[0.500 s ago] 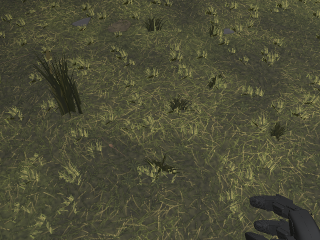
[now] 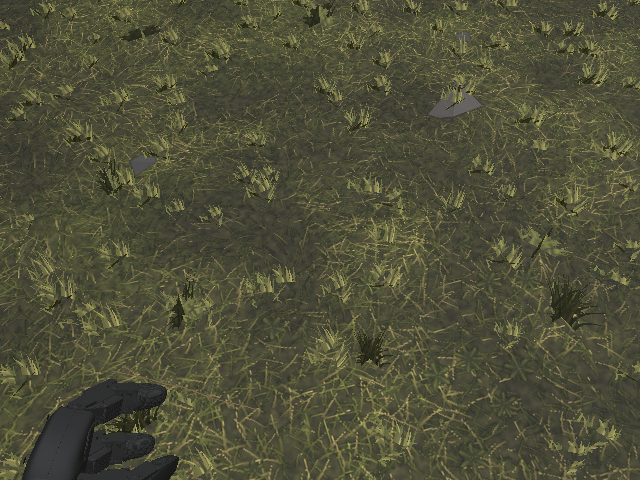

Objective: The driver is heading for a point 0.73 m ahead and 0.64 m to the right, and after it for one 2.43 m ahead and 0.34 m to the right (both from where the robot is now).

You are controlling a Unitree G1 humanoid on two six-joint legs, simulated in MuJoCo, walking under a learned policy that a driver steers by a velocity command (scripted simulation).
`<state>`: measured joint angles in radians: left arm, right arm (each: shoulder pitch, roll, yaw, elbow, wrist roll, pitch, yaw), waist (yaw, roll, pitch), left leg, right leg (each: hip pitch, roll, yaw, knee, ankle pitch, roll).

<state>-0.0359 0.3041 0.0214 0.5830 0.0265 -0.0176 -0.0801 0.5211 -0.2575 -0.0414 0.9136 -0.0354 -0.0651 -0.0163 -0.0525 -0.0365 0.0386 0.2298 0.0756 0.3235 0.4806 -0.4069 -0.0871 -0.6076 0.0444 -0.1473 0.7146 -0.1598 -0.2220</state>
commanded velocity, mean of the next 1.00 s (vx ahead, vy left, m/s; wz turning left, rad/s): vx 1.00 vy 0.00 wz -0.82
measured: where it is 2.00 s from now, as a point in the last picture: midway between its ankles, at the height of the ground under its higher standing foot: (614, 111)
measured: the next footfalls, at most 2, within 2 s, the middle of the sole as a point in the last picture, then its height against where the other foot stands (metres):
right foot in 0.02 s outside the picture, level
left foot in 0.42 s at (290, 395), level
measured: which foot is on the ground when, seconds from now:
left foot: down 0.00-0.00, up 0.02-0.40, down 0.42-0.84, up 0.86-1.00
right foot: up 0.00-0.00, down 0.02-0.42, up 0.44-0.84, down 0.86-1.00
